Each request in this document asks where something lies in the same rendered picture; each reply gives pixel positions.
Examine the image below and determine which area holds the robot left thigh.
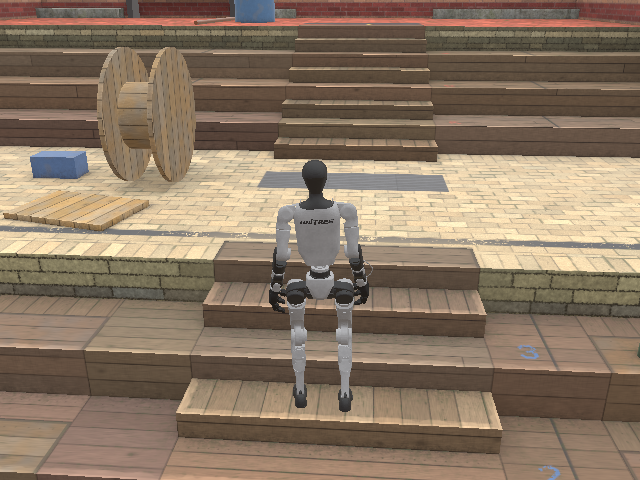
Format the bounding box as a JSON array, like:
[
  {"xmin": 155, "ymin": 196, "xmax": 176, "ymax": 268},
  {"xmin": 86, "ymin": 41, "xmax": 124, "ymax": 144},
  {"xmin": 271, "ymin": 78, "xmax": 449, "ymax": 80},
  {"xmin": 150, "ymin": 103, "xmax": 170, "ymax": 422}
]
[{"xmin": 286, "ymin": 279, "xmax": 307, "ymax": 346}]

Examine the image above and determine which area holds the robot left upper arm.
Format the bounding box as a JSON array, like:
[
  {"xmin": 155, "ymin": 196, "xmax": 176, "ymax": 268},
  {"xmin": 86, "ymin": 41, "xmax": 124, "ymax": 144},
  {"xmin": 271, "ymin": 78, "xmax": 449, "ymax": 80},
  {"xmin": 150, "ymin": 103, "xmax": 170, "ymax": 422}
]
[{"xmin": 276, "ymin": 204, "xmax": 296, "ymax": 261}]

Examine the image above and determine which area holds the humanoid robot torso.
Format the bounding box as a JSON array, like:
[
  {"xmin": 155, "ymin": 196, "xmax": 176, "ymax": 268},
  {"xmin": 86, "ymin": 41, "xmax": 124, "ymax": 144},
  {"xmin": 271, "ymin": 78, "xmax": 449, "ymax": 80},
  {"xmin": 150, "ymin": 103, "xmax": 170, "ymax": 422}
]
[{"xmin": 294, "ymin": 198, "xmax": 341, "ymax": 300}]

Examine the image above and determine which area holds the robot left hand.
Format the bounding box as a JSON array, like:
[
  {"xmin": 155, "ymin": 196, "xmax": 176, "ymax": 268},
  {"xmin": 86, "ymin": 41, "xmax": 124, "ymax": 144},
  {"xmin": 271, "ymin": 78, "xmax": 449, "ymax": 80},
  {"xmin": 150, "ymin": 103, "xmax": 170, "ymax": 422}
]
[{"xmin": 269, "ymin": 289, "xmax": 286, "ymax": 313}]

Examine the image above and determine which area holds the robot right hand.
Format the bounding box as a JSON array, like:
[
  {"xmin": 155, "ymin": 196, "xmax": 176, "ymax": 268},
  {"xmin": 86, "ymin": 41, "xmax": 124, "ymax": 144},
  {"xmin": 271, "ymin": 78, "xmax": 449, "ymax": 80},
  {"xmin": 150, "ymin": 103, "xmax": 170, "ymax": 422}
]
[{"xmin": 353, "ymin": 281, "xmax": 369, "ymax": 305}]

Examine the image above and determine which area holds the left robot forearm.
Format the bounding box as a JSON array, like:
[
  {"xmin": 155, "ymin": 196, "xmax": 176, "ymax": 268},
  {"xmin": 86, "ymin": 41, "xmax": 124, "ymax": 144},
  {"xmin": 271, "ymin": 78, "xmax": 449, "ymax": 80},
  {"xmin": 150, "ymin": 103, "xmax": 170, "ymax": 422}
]
[{"xmin": 270, "ymin": 247, "xmax": 287, "ymax": 292}]

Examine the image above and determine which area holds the right robot forearm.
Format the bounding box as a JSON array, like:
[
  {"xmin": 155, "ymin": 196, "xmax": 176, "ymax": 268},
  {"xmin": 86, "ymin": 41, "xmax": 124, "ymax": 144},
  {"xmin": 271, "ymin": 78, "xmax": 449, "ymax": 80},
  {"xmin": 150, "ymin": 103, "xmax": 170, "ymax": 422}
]
[{"xmin": 349, "ymin": 244, "xmax": 367, "ymax": 287}]

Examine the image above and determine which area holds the robot right upper arm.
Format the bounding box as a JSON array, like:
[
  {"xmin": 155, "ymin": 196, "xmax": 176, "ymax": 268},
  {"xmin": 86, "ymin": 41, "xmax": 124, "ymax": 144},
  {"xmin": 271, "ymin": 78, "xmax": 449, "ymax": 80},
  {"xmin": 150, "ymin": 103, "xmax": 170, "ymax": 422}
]
[{"xmin": 337, "ymin": 202, "xmax": 359, "ymax": 259}]

